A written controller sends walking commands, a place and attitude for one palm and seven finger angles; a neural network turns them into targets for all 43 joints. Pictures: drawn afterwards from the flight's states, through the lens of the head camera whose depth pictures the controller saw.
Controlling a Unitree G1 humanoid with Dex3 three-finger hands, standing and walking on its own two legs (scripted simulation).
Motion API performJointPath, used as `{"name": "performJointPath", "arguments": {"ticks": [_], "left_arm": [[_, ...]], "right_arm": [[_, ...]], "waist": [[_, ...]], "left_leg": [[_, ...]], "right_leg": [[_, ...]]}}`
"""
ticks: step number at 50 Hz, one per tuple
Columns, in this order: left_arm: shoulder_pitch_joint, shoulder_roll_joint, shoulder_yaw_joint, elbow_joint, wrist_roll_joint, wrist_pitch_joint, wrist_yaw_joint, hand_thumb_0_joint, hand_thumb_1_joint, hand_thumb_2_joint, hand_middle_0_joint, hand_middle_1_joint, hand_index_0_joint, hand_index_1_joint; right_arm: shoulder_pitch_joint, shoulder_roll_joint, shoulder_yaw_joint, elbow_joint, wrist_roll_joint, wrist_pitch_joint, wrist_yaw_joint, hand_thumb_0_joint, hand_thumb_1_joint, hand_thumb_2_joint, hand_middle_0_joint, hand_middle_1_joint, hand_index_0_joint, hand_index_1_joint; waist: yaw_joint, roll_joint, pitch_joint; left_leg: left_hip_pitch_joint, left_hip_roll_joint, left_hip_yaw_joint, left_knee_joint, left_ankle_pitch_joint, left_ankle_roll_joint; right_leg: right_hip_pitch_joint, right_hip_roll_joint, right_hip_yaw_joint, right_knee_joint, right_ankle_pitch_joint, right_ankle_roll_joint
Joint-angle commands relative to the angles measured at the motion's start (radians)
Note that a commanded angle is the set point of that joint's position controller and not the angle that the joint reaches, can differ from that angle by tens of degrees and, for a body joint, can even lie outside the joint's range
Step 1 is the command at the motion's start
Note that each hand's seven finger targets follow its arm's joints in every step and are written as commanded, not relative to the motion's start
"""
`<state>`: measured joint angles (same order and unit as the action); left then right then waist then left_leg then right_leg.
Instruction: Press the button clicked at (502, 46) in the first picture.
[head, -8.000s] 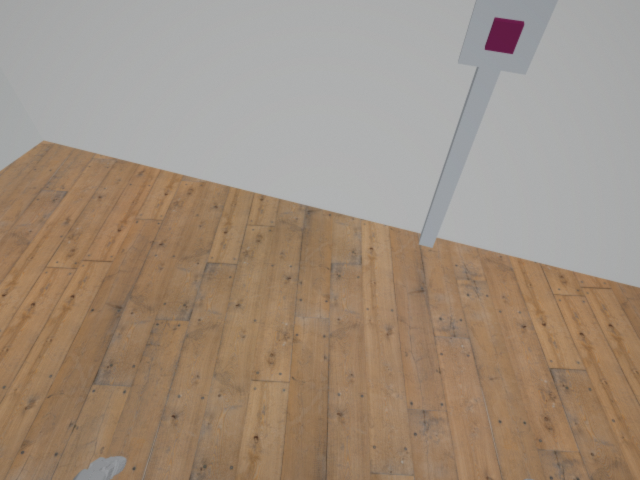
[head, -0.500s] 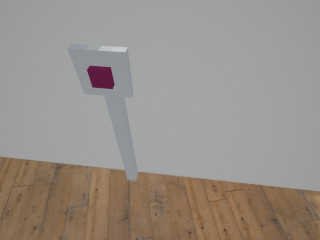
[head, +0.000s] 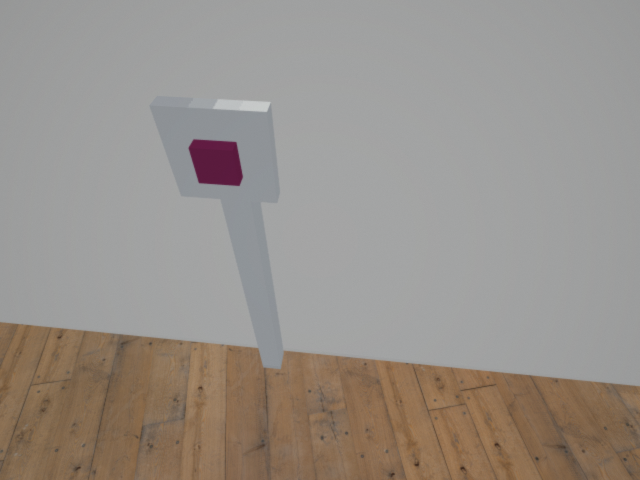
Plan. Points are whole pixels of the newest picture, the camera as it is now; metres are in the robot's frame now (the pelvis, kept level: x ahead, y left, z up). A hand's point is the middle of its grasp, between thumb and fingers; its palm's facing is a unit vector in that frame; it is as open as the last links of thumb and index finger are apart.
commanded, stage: shuffle to correct the standing spot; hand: left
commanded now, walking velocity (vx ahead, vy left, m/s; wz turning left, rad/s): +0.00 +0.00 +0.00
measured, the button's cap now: (217, 161) +0.56 +0.20 +0.10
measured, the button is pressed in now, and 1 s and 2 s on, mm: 0 0 0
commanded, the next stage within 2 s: come to a stop and stand still in 0.24 s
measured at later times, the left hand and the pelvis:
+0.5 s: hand out of the picture +0.03 +0.18 -0.19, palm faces +0.06 -0.98 -0.17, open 7.4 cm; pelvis +0.07 +0.01 -0.01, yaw +0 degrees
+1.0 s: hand out of the picture +0.11 +0.19 -0.18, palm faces +0.01 -0.98 -0.21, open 7.4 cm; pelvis +0.05 +0.01 -0.01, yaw -1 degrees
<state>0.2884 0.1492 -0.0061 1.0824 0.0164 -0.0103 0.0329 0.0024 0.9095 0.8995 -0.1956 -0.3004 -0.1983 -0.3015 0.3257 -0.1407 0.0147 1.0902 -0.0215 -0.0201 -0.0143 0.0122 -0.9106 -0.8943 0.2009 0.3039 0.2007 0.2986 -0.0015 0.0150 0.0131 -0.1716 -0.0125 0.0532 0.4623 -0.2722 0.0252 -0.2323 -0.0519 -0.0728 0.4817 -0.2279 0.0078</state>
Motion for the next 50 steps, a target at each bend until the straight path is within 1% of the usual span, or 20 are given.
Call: {"name": "performJointPath", "arguments": {"ticks": [1, 3, 7, 11, 15, 17, 18, 19, 20, 21, 22, 23, 26, 28, 30, 38, 45, 47, 48, 50], "left_arm": [[0.059, 0.087, 0.017, -0.021, -0.005, -0.018, 0.003, 0.000, 0.900, 0.900, -0.200, -0.300, -0.200, -0.300], [0.067, 0.083, 0.017, -0.012, -0.005, -0.019, 0.003, 0.000, 0.900, 0.900, -0.200, -0.300, -0.200, -0.300], [0.076, 0.093, 0.025, -0.012, 0.005, -0.013, -0.002, 0.000, 0.900, 0.900, -0.200, -0.300, -0.200, -0.300], [0.101, 0.108, 0.039, -0.013, 0.007, -0.017, -0.006, 0.000, 0.900, 0.900, -0.200, -0.300, -0.200, -0.300], [0.150, 0.129, 0.059, -0.003, 0.006, -0.026, -0.005, 0.000, 0.900, 0.900, -0.200, -0.300, -0.200, -0.300], [0.150, 0.134, 0.069, -0.006, 0.007, -0.028, -0.003, 0.000, 0.900, 0.900, -0.200, -0.300, -0.200, -0.300], [0.137, 0.123, 0.066, -0.008, 0.007, -0.025, -0.003, 0.000, 0.900, 0.900, -0.200, -0.300, -0.200, -0.300], [0.114, 0.093, 0.058, -0.011, 0.007, -0.021, -0.001, 0.000, 0.900, 0.900, -0.200, -0.300, -0.200, -0.300], [0.089, 0.058, 0.045, -0.020, 0.008, -0.018, 0.004, 0.000, 0.900, 0.900, -0.200, -0.300, -0.200, -0.300], [0.081, 0.037, 0.035, -0.023, 0.002, -0.016, 0.010, 0.000, 0.900, 0.900, -0.200, -0.300, -0.200, -0.300], [0.066, 0.042, 0.033, -0.025, -0.006, -0.014, 0.015, 0.000, 0.900, 0.900, -0.200, -0.300, -0.200, -0.300], [0.062, 0.048, 0.035, -0.026, -0.011, -0.011, 0.017, 0.000, 0.900, 0.900, -0.200, -0.300, -0.200, -0.300], [0.110, 0.086, 0.049, -0.017, -0.011, -0.006, 0.020, 0.000, 0.900, 0.900, -0.200, -0.300, -0.200, -0.300], [0.143, 0.109, 0.059, -0.012, -0.008, -0.006, 0.028, 0.000, 0.900, 0.900, -0.200, -0.300, -0.200, -0.300], [0.118, 0.119, 0.063, -0.032, -0.002, -0.002, 0.028, 0.000, 0.900, 0.900, -0.200, -0.300, -0.200, -0.300], [0.059, 0.143, 0.072, -0.107, 0.005, 0.009, 0.025, 0.000, 0.900, 0.900, -0.200, -0.300, -0.200, -0.300], [-0.028, 0.118, 0.057, -0.143, -0.003, 0.016, 0.022, 0.000, 0.900, 0.900, -0.200, -0.300, -0.200, -0.300], [-0.032, 0.105, 0.053, -0.129, -0.003, 0.024, 0.018, 0.000, 0.900, 0.900, -0.200, -0.300, -0.200, -0.300], [-0.011, 0.097, 0.049, -0.116, -0.002, 0.022, 0.014, 0.000, 0.900, 0.900, -0.200, -0.300, -0.200, -0.300], [0.021, 0.116, 0.046, -0.085, 0.000, 0.007, 0.011, 0.000, 0.900, 0.900, -0.200, -0.300, -0.200, -0.300]], "right_arm": [[0.050, -0.099, -0.012, -0.024, 0.007, -0.018, -0.012, 0.000, -0.900, -0.900, 0.200, 0.300, 0.200, 0.300], [0.050, -0.096, -0.010, -0.012, 0.006, -0.018, -0.013, 0.000, -0.900, -0.900, 0.200, 0.300, 0.200, 0.300], [0.048, -0.098, -0.014, -0.012, 0.000, -0.002, -0.007, 0.000, -0.900, -0.900, 0.200, 0.300, 0.200, 0.300], [0.053, -0.086, -0.017, -0.023, -0.001, -0.003, -0.002, 0.000, -0.900, -0.900, 0.200, 0.300, 0.200, 0.300], [0.055, -0.066, -0.018, -0.035, -0.001, -0.013, -0.003, 0.000, -0.900, -0.900, 0.200, 0.300, 0.200, 0.300], [0.067, -0.061, -0.018, -0.031, 0.001, -0.022, -0.004, 0.000, -0.900, -0.900, 0.200, 0.300, 0.200, 0.300], [0.076, -0.059, -0.016, -0.022, 0.002, -0.026, -0.005, 0.000, -0.900, -0.900, 0.200, 0.300, 0.200, 0.300], [0.112, -0.077, -0.017, -0.003, 0.003, -0.032, -0.008, 0.000, -0.900, -0.900, 0.200, 0.300, 0.200, 0.300], [0.152, -0.110, -0.024, 0.019, 0.004, -0.033, -0.017, 0.000, -0.900, -0.900, 0.200, 0.300, 0.200, 0.300], [0.159, -0.122, -0.023, 0.029, 0.007, -0.031, -0.030, 0.000, -0.900, -0.900, 0.200, 0.300, 0.200, 0.300], [0.151, -0.118, -0.024, 0.027, 0.010, -0.027, -0.038, 0.000, -0.900, -0.900, 0.200, 0.300, 0.200, 0.300], [0.129, -0.131, -0.027, 0.017, 0.012, -0.024, -0.042, 0.000, -0.900, -0.900, 0.200, 0.300, 0.200, 0.300], [0.070, -0.132, -0.041, -0.017, 0.023, -0.017, -0.049, 0.000, -0.900, -0.900, 0.200, 0.300, 0.200, 0.300], [0.048, -0.117, -0.052, -0.041, 0.022, -0.006, -0.049, 0.000, -0.900, -0.900, 0.200, 0.300, 0.200, 0.300], [0.044, -0.105, -0.062, -0.043, 0.018, 0.004, -0.043, 0.000, -0.900, -0.900, 0.200, 0.300, 0.200, 0.300], [0.018, -0.064, -0.065, -0.070, 0.010, 0.015, -0.021, 0.000, -0.900, -0.900, 0.200, 0.300, 0.200, 0.300], [0.010, -0.151, -0.061, -0.060, 0.006, -0.009, -0.034, 0.000, -0.900, -0.900, 0.200, 0.300, 0.200, 0.300], [-0.031, -0.144, -0.057, -0.065, 0.003, -0.008, -0.034, 0.000, -0.900, -0.900, 0.200, 0.300, 0.200, 0.300], [-0.048, -0.141, -0.053, -0.066, 0.002, -0.008, -0.035, 0.000, -0.900, -0.900, 0.200, 0.300, 0.200, 0.300], [-0.050, -0.131, -0.050, -0.063, 0.007, -0.008, -0.034, 0.000, -0.900, -0.900, 0.200, 0.300, 0.200, 0.300]], "waist": [[0.006, -0.017, 0.059], [0.008, 0.002, 0.040], [0.009, -0.008, 0.108], [0.012, -0.050, 0.131], [0.017, -0.124, 0.088], [0.013, -0.112, 0.075], [0.004, -0.076, 0.069], [-0.013, 0.028, 0.050], [-0.022, 0.146, 0.031], [-0.015, 0.209, 0.027], [-0.012, 0.169, 0.036], [-0.004, 0.150, 0.037], [0.025, 0.097, 0.003], [0.028, -0.008, -0.016], [0.016, -0.064, -0.016], [0.007, -0.116, -0.013], [0.001, 0.120, -0.055], [0.015, 0.103, -0.004], [0.026, 0.085, 0.015], [0.022, 0.014, -0.002]], "left_leg": [[-0.101, 0.108, -0.108, -0.126, 0.108, 0.011], [-0.080, 0.105, -0.099, -0.118, 0.094, 0.010], [-0.140, 0.083, -0.089, -0.099, -0.142, 0.018], [-0.175, 0.054, -0.056, -0.027, -0.143, 0.020], [-0.186, 0.022, -0.001, 0.091, -0.059, 0.010], [-0.159, 0.025, 0.008, 0.080, -0.012, 0.010], [-0.104, 0.037, -0.008, 0.032, 0.065, 0.012], [-0.010, 0.087, -0.063, -0.018, 0.293, 0.022], [0.079, 0.165, -0.135, -0.015, 0.639, 0.054], [0.145, 0.221, -0.173, -0.009, 0.985, 0.091], [0.190, 0.239, -0.177, 0.005, 1.211, 0.102], [0.223, 0.234, -0.159, 0.012, 1.288, 0.093], [0.166, 0.175, -0.102, 0.046, 1.192, 0.030], [0.068, 0.129, -0.060, 0.087, 0.920, 0.013], [0.005, 0.103, -0.037, 0.075, 0.681, 0.004], [-0.025, 0.062, -0.007, 0.089, 0.316, -0.020], [0.147, 0.199, -0.140, -0.021, 0.975, 0.059], [0.114, 0.226, -0.147, -0.055, 0.825, 0.095], [0.089, 0.211, -0.134, -0.052, 0.734, 0.085], [0.034, 0.141, -0.094, -0.028, 0.537, 0.035]], "right_leg": [[0.056, -0.058, 0.080, -0.072, 0.070, -0.039], [0.065, -0.059, 0.082, -0.069, 0.054, -0.042], [0.007, -0.059, 0.106, -0.077, -0.191, -0.063], [0.002, -0.088, 0.153, -0.099, -0.264, -0.091], [0.068, -0.158, 0.214, -0.111, -0.123, -0.134], [0.078, -0.169, 0.193, -0.071, -0.004, -0.142], [0.053, -0.139, 0.146, -0.023, 0.066, -0.126], [0.019, -0.074, 0.055, 0.083, 0.158, -0.092], [-0.045, -0.016, -0.019, 0.172, 0.103, -0.051], [-0.094, 0.006, -0.030, 0.193, -0.033, -0.026], [-0.119, 0.004, -0.012, 0.175, -0.153, -0.022], [-0.117, -0.001, -0.007, 0.131, -0.166, -0.018], [0.033, -0.016, 0.004, 0.032, 0.159, -0.029], [0.125, -0.071, 0.043, 0.071, 0.548, -0.035], [0.136, -0.113, 0.060, 0.117, 0.703, -0.051], [0.049, -0.167, 0.109, 0.108, 0.646, -0.113], [-0.027, -0.016, 0.031, 0.151, 0.071, -0.018], [-0.034, -0.014, 0.044, 0.122, -0.121, -0.020], [-0.013, -0.019, 0.050, 0.064, -0.064, -0.023], [0.081, -0.054, 0.099, -0.005, 0.270, -0.041]]}}
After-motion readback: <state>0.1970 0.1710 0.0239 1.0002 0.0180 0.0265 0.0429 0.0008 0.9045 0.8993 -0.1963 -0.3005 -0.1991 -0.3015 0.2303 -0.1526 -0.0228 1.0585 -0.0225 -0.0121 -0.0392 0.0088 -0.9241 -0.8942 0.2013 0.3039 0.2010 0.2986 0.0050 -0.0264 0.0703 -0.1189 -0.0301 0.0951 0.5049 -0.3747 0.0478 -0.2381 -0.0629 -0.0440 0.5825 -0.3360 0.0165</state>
